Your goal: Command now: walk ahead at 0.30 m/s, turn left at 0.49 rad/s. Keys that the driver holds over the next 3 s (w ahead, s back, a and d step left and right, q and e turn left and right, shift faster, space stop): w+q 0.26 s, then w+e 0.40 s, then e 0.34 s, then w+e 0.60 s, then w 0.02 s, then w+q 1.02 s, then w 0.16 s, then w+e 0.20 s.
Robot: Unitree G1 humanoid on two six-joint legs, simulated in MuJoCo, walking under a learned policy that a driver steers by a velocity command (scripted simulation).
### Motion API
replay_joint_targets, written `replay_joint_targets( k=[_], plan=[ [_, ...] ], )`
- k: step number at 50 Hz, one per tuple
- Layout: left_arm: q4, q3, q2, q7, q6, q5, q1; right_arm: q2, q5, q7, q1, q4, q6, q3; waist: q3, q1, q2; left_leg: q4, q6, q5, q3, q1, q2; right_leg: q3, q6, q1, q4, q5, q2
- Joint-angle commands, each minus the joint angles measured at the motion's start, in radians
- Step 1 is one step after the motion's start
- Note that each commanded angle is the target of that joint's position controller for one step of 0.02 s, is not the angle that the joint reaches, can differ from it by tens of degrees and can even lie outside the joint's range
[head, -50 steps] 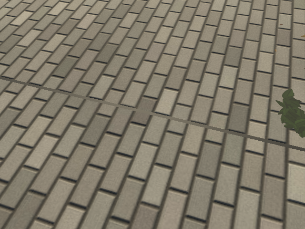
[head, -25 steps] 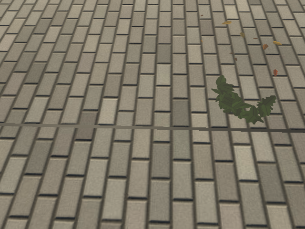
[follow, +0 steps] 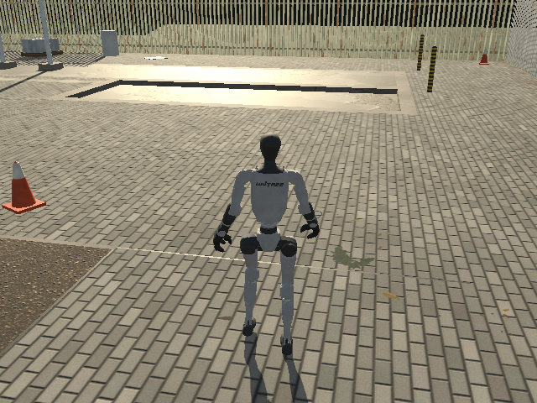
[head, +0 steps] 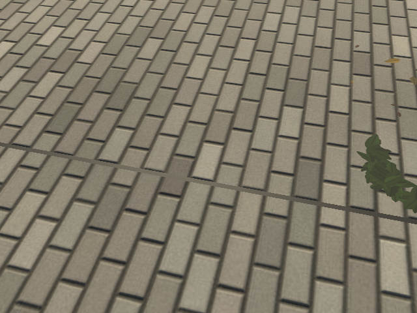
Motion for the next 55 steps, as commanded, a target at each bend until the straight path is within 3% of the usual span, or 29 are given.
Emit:
replay_joint_targets(
  k=[1, 6, 9, 11, 12, 13, 14, 15, 16, 17, 18, 19, 22, 24, 29, 34, 37, 39, 40, 41, 42, 43, 44, 45, 46, 48, 51, 53, 55],
  plan=[
    [-0.066, 0.032, 0.141, 0.005, -0.027, -0.003, -0.007, -0.042, 0.002, 0.024, -0.137, -0.105, -0.026, -0.002, 0.091, 0.036, -0.105, 0.051, -0.036, 0.094, 0.004, -0.321, 0.091, 0.224, -0.156, 0.167, -0.233, 0.187, -0.289],
    [-0.036, 0.043, 0.189, -0.01, -0.027, -0.013, 0.031, -0.01, 0.002, 0.051, -0.218, -0.15, -0.04, 0.021, 0.109, 0.072, -0.131, -0.183, -0.032, 0.187, 0.095, -0.181, 0.106, 0.051, -0.135, 0.108, -0.246, 0.261, -0.265],
    [-0.017, 0.051, 0.219, -0.019, -0.026, -0.028, 0.043, -0.036, 0.004, 0.059, -0.209, -0.158, -0.041, 0.015, 0.103, 0.054, -0.157, -0.278, 0.009, 0.162, 0.153, -0.06, 0.079, -0.006, -0.116, 0.088, -0.212, 0.358, -0.286],
    [-0.011, 0.055, 0.237, -0.018, -0.025, -0.035, 0.025, -0.076, 0.0, 0.056, -0.123, -0.145, -0.038, -0.007, 0.039, -0.017, -0.176, -0.338, 0.058, 0.144, 0.201, 0.116, 0.016, -0.073, -0.086, 0.078, -0.068, 0.711, -0.286],
    [-0.01, 0.05, 0.23, -0.014, -0.023, -0.039, 0.019, -0.112, 0.0, 0.051, 0.011, -0.106, -0.034, -0.032, -0.042, -0.093, -0.153, -0.398, 0.093, 0.189, 0.219, 0.311, -0.028, -0.138, -0.055, 0.04, 0.113, 0.864, -0.258],
    [-0.02, 0.038, 0.202, -0.009, -0.029, -0.029, 0.04, -0.169, 0.005, 0.036, 0.181, -0.063, -0.026, -0.065, -0.133, -0.169, -0.117, -0.406, 0.132, 0.198, 0.165, 0.583, -0.034, -0.166, -0.017, -0.119, 0.348, 0.808, -0.221],
    [-0.076, -0.005, 0.075, -0.014, -0.043, 0.011, 0.065, -0.262, 0.006, 0.014, 0.276, -0.052, -0.026, -0.079, -0.222, -0.157, 0.161, -0.489, 0.267, 0.045, -0.336, 0.905, 0.254, -0.152, 0.047, -0.527, 0.737, 0.041, -0.11],
    [-0.079, -0.016, 0.086, -0.022, -0.073, -0.013, 0.06, -0.245, -0.005, 0.016, 0.294, -0.073, -0.043, -0.059, -0.4, -0.164, 0.169, -0.699, 0.378, -0.154, -0.792, 0.936, 0.428, 0.075, 0.05, -0.634, 0.924, -0.23, -0.02],
    [-0.095, 0.009, 0.173, -0.029, -0.08, -0.057, -0.034, -0.177, -0.014, 0.023, 0.247, -0.058, -0.058, -0.039, -0.242, -0.181, 0.064, -0.732, 0.327, -0.171, -0.65, 0.83, 0.41, 0.107, 0.038, -0.726, 0.963, -0.142, -0.072],
    [-0.104, 0.004, 0.17, -0.03, -0.084, -0.063, -0.07, -0.146, -0.015, 0.024, 0.202, -0.049, -0.065, -0.027, -0.128, -0.148, 0.059, -0.731, 0.291, -0.115, -0.496, 0.683, 0.379, 0.081, 0.015, -0.721, 0.912, -0.06, -0.119],
    [-0.086, 0.004, 0.16, -0.022, -0.081, -0.041, -0.069, -0.11, -0.018, 0.023, 0.136, -0.046, -0.071, -0.014, -0.066, -0.103, 0.01, -0.734, 0.257, -0.014, -0.378, 0.545, 0.332, 0.075, 0.011, -0.665, 0.848, 0.014, -0.161],
    [-0.07, 0.007, 0.156, -0.023, -0.068, -0.03, -0.039, -0.08, -0.032, 0.026, 0.091, -0.046, -0.079, -0.004, -0.031, -0.06, 0.047, -0.755, 0.24, 0.089, -0.286, 0.437, 0.288, 0.087, 0.01, -0.595, 0.797, 0.073, -0.189],
    [-0.017, 0.002, 0.12, -0.028, -0.023, -0.03, 0.031, -0.066, -0.04, 0.025, 0.06, -0.015, -0.108, -0.002, -0.008, -0.012, 0.054, -0.829, 0.234, 0.244, -0.124, 0.322, 0.251, 0.081, 0.032, -0.517, 0.762, 0.171, -0.193],
    [-0.022, 0.0, 0.108, -0.024, -0.014, -0.028, -0.013, -0.068, -0.044, 0.021, 0.082, 0.014, -0.119, -0.004, 0.038, -0.025, 0.027, -0.852, 0.22, 0.328, -0.041, 0.324, 0.24, 0.101, 0.048, -0.575, 0.695, 0.253, -0.181],
    [-0.048, -0.01, 0.074, -0.042, -0.036, -0.028, -0.136, -0.08, -0.041, 0.001, 0.116, 0.055, -0.12, -0.001, 0.073, -0.076, 0.019, -0.871, 0.157, 0.454, 0.111, 0.404, 0.216, 0.095, 0.043, -0.59, 0.392, 0.498, -0.118],
    [-0.113, -0.032, 0.033, -0.083, -0.043, -0.024, -0.278, -0.104, -0.029, -0.013, 0.187, 0.108, -0.091, -0.006, 0.135, -0.131, -0.015, -0.823, 0.138, 0.629, 0.172, 0.581, 0.27, 0.03, 0.007, -0.655, 0.203, 0.464, -0.098],
    [-0.145, -0.022, 0.055, -0.11, -0.048, -0.008, -0.264, -0.141, -0.025, -0.039, 0.175, 0.105, -0.052, -0.013, 0.065, -0.097, 0.03, -0.64, 0.111, 1.078, 0.208, 0.646, 0.273, -0.07, -0.023, -0.556, 0.17, 0.331, -0.024],
    [-0.115, 0.01, 0.121, -0.108, -0.044, -0.011, -0.086, -0.16, -0.026, -0.055, 0.151, 0.087, -0.035, -0.017, -0.056, -0.003, 0.071, -0.39, 0.086, 1.262, 0.22, 0.624, 0.255, -0.09, -0.066, -0.332, 0.16, 0.275, 0.046],
    [-0.093, 0.034, 0.17, -0.092, -0.044, -0.01, 0.041, -0.15, -0.019, -0.056, 0.123, 0.071, -0.037, -0.011, -0.121, 0.079, 0.036, -0.17, 0.049, 1.142, 0.242, 0.522, 0.21, -0.055, -0.105, -0.122, 0.047, 0.423, 0.051],
    [-0.095, 0.048, 0.26, -0.069, -0.035, -0.003, 0.089, -0.055, -0.056, -0.047, 0.207, 0.045, -0.055, 0.02, -0.245, 0.04, -0.176, 0.175, -0.003, 0.401, 0.24, 0.23, 0.107, 0.213, -0.204, 0.226, 0.133, 0.86, -0.168],
    [-0.135, 0.044, 0.296, -0.064, -0.039, 0.017, 0.045, -0.02, -0.061, -0.019, 0.313, 0.027, -0.078, 0.047, -0.453, -0.03, -0.302, 0.525, -0.054, -0.315, 0.062, -0.098, -0.077, 0.736, -0.452, 0.532, 0.096, 1.01, -0.442],
    [-0.157, 0.035, 0.225, -0.062, -0.024, 0.014, 0.042, -0.146, -0.04, -0.003, 0.219, 0.042, -0.088, 0.018, -0.508, 0.064, -0.094, 0.555, -0.041, -0.23, -0.077, -0.101, -0.001, 0.632, -0.403, 0.478, 0.055, 0.914, -0.385],
    [-0.162, 0.022, 0.189, -0.059, -0.017, 0.0, -0.03, -0.14, -0.014, -0.002, 0.123, -0.004, -0.086, 0.019, -0.354, 0.042, -0.066, 0.487, -0.029, -0.158, -0.058, -0.145, 0.041, 0.501, -0.351, 0.346, 0.031, 0.824, -0.336],
    [-0.162, 0.016, 0.165, -0.055, -0.009, -0.018, -0.079, -0.115, -0.025, -0.012, 0.097, -0.008, -0.078, 0.025, -0.203, 0.001, 0.024, 0.395, -0.036, -0.114, -0.026, -0.16, 0.075, 0.415, -0.306, 0.166, -0.012, 0.753, -0.279],
    [-0.169, 0.011, 0.152, -0.049, -0.002, -0.021, -0.118, -0.118, -0.033, -0.023, 0.094, -0.01, -0.063, 0.02, -0.135, -0.03, 0.016, 0.321, -0.045, -0.078, -0.02, -0.122, 0.096, 0.375, -0.289, 0.029, -0.048, 0.697, -0.248],
    [-0.173, 0.016, 0.165, -0.047, 0.006, -0.002, -0.168, -0.095, -0.036, -0.03, 0.145, 0.002, -0.034, 0.021, -0.083, -0.082, -0.053, 0.222, -0.071, -0.046, 0.005, -0.005, 0.09, 0.323, -0.279, -0.165, -0.1, 0.679, -0.193],
    [-0.159, 0.023, 0.182, -0.032, 0.011, -0.003, -0.173, -0.062, -0.043, -0.047, 0.161, 0.012, -0.026, 0.031, -0.132, -0.088, -0.089, 0.057, -0.11, 0.019, 0.018, 0.041, 0.073, 0.272, -0.268, -0.212, -0.081, 0.715, -0.158],
    [-0.16, 0.025, 0.183, -0.018, 0.025, -0.018, -0.18, -0.06, -0.039, -0.044, 0.12, 0.003, -0.023, 0.033, -0.157, -0.07, -0.112, -0.035, -0.112, 0.107, 0.011, 0.052, 0.076, 0.295, -0.243, -0.225, -0.102, 0.344, -0.131],
    [-0.166, 0.025, 0.19, -0.012, 0.033, -0.021, -0.183, -0.061, -0.03, -0.035, 0.051, -0.022, -0.028, 0.033, -0.121, -0.043, -0.162, -0.145, -0.099, 0.159, 0.009, 0.05, 0.065, 0.354, -0.221, -0.251, -0.137, -0.005, -0.115]
  ],
)
Next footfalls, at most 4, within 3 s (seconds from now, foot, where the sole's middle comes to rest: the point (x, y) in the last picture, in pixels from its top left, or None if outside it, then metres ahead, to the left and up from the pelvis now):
0.26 left None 0.21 0.19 -0.77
0.80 right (222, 295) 0.56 0.03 -0.77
1.26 left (155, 270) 0.64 0.26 -0.77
1.74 right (266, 233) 0.79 -0.12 -0.77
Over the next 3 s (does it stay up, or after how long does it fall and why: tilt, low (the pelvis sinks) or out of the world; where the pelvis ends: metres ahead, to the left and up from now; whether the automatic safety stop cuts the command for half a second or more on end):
stays up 1.37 -0.15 0.01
